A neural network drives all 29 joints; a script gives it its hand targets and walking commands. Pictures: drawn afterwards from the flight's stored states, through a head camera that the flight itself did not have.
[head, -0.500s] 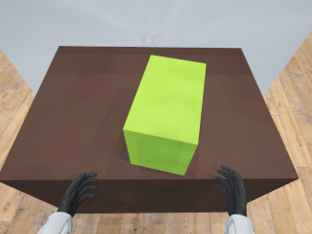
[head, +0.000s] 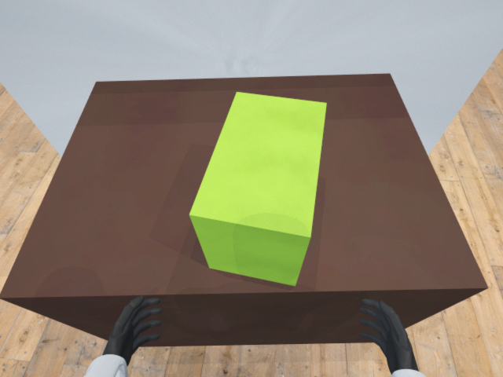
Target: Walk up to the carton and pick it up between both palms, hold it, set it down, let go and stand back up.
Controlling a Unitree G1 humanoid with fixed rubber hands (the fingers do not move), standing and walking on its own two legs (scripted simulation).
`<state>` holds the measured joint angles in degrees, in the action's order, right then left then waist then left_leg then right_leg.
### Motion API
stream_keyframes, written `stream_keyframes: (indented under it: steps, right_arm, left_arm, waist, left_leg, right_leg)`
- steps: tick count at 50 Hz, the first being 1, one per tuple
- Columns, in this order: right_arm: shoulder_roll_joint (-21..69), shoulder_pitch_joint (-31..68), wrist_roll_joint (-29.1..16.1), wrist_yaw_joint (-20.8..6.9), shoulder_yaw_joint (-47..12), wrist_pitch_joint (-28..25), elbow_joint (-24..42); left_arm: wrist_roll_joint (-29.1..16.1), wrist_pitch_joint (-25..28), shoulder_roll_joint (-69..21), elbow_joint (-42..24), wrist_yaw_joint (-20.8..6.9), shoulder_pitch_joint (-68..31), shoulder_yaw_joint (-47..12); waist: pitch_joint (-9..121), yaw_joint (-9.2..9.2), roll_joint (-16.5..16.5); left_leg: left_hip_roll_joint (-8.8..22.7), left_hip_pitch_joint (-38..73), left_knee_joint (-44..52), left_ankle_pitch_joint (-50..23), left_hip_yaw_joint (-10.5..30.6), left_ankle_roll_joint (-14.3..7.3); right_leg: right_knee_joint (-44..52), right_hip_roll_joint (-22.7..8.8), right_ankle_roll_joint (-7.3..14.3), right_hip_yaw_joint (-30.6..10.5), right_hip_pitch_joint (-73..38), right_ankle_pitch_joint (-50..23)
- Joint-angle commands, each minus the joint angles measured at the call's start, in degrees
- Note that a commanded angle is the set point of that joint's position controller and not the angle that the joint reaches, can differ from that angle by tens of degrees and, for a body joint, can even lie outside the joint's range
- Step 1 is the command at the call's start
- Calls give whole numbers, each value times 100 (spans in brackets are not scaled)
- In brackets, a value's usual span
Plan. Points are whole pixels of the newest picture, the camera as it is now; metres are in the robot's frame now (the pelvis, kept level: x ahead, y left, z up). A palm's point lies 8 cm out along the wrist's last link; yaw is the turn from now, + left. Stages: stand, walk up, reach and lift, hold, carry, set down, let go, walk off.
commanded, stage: set down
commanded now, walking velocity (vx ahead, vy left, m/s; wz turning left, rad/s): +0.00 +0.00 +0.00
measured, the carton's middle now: (265, 188) +0.44 +0.02 -0.01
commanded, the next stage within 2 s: let go in 0.12 s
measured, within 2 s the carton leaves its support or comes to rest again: neither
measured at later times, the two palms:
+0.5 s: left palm (124, 359) +0.15 +0.23 -0.08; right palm (410, 374) +0.15 -0.21 -0.09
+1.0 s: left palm (92, 375) +0.13 +0.27 -0.07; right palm (458, 375) +0.15 -0.28 -0.07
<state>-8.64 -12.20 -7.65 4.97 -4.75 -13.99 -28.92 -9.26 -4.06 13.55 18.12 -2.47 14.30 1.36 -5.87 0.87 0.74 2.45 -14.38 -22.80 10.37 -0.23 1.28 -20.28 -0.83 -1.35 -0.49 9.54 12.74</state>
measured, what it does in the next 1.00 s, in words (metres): stands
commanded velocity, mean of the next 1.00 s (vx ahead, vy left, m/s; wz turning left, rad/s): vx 0.00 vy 0.00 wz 0.00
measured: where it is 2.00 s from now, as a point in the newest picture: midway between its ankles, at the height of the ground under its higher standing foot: outside the picture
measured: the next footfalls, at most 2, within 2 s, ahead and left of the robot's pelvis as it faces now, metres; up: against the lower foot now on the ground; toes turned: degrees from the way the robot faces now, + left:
none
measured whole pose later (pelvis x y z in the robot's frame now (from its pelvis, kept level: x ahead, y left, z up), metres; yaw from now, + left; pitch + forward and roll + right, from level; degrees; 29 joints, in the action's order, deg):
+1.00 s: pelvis +0.00 +0.00 -0.01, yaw +0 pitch -2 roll -1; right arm -22.2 -12.5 -2.6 0.3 -2.9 -1.5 -36.2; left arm -4.2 -0.5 18.1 29.2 -0.8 17.7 1.4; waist 2.3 0.9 0.7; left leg 2.5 -14.4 -32.7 16.3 0.0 1.3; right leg -30.4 -0.9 -1.5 -0.5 9.5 18.9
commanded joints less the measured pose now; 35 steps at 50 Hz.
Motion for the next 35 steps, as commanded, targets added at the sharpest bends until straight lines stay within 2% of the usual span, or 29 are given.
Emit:
stream_keyframes:
  steps: [1,2,3,5,6,7,8,9,11,12,14,17,21,22,23,26,29,30,31,32,33,35]
  right_arm:
    - [-638,311,625,-285,605,-349,-392]
    - [-635,415,657,-298,630,-352,-383]
    - [-737,506,678,-368,682,-304,-624]
    - [-678,475,686,-330,701,-290,-490]
    - [-673,607,672,-349,748,-286,-429]
    - [-665,504,683,-357,737,-336,-346]
    - [-596,543,713,-350,824,-332,-368]
    - [-641,516,712,-370,827,-365,-404]
    - [-611,393,674,-380,734,-412,-373]
    - [-732,452,653,-442,689,-355,-718]
    - [-719,554,631,-456,698,-384,-596]
    - [-836,547,697,-483,815,-296,-886]
    - [-869,596,654,-532,841,-305,-838]
    - [-946,607,676,-542,864,-316,-885]
    - [-910,718,678,-553,862,-337,-868]
    - [-1008,624,709,-573,897,-371,-798]
    - [-949,643,691,-595,851,-359,-959]
    - [-1039,612,717,-594,856,-361,-885]
    - [-1854,-324,1165,-438,843,392,-908]
    - [-1960,-403,1165,-434,937,613,-820]
    - [-1858,-467,1162,-452,898,714,-822]
    - [-2087,-460,1161,-420,920,884,-645]
  left_arm:
    - [879,102,386,-10,93,-23,-59]
    - [844,78,388,-121,109,-100,-63]
    - [978,-31,248,104,146,-76,-86]
    - [850,-11,404,43,121,-107,-45]
    - [865,-21,384,-144,153,-304,-51]
    - [828,8,432,-192,167,-271,-5]
    - [831,-7,414,-162,176,-250,-37]
    - [839,-1,423,-260,204,-289,-26]
    - [874,49,392,-283,212,-198,15]
    - [941,-32,289,-10,233,-103,-62]
    - [927,-29,364,3,244,-189,-40]
    - [957,-56,331,18,273,-237,-28]
    - [968,-107,328,32,302,-212,-24]
    - [960,-111,250,123,312,-212,-72]
    - [923,-118,284,41,334,-332,-78]
    - [937,-81,262,61,348,-203,-27]
    - [933,-82,282,63,362,-288,-87]
    - [926,-79,298,146,344,-227,-60]
    - [1350,399,1362,812,408,638,622]
    - [1347,512,1476,721,349,403,637]
    - [1364,559,1286,784,306,317,589]
    - [1322,605,1171,702,263,98,549]
  waist:
    - [1441,-121,188]
    - [1434,-135,191]
    - [1213,-103,320]
    - [1295,-177,149]
    - [1316,-187,250]
    - [1466,-190,259]
    - [1366,-168,92]
    - [1478,-200,172]
    - [1518,-168,122]
    - [1478,-151,115]
    - [1452,-137,108]
    - [1351,-209,89]
    - [1417,-149,195]
    - [1408,-170,83]
    - [1380,-135,132]
    - [1469,-91,95]
    - [1459,-151,48]
    - [1467,-132,-54]
    - [2225,83,223]
    - [2375,39,119]
    - [2410,-11,58]
    - [2076,-6,-116]
  left_leg:
    - [-179,2247,-23,-1877,-372,238]
    - [-144,2265,-23,-1787,-391,268]
    - [-130,2151,76,-1625,-371,263]
    - [-144,2091,41,-1451,-423,242]
    - [-123,2022,88,-1410,-411,248]
    - [-144,2054,19,-1484,-453,261]
    - [-162,2072,16,-1461,-428,200]
    - [-161,2130,-27,-1523,-436,228]
    - [-157,2132,-53,-1708,-406,221]
    - [-163,2158,-33,-1706,-414,234]
    - [-147,2092,-31,-1585,-431,210]
    - [-147,2074,24,-1433,-426,216]
    - [-155,2000,47,-1341,-451,216]
    - [-151,2041,15,-1314,-437,194]
    - [-144,1924,62,-1197,-434,204]
    - [-150,1948,54,-1390,-447,220]
    - [-155,1929,46,-1334,-464,219]
    - [-176,1980,23,-1348,-446,185]
    - [180,1073,-790,-2587,33,-380]
    - [127,880,-748,-2609,35,-404]
    - [155,989,-651,-2357,85,-430]
    - [173,702,-607,-1720,124,-389]
  right_leg:
    - [393,467,193,352,135,-859]
    - [411,468,207,340,118,-745]
    - [435,489,225,398,175,-582]
    - [413,415,229,324,36,-575]
    - [405,443,241,329,51,-528]
    - [361,416,234,329,-44,-629]
    - [397,372,187,294,48,-691]
    - [332,409,205,338,78,-753]
    - [310,445,169,345,38,-957]
    - [338,450,233,323,134,-874]
    - [330,434,202,335,57,-782]
    - [354,440,219,367,70,-689]
    - [340,410,226,333,17,-625]
    - [343,386,231,306,99,-679]
    - [332,423,252,347,47,-522]
    - [282,423,260,336,-32,-736]
    - [330,407,237,332,4,-657]
    - [328,406,228,316,38,-730]
    - [-648,-265,233,209,-527,-1539]
    - [-690,-344,179,204,-848,-1782]
    - [-726,-397,145,186,-874,-1732]
    - [-698,-334,197,128,-781,-1274]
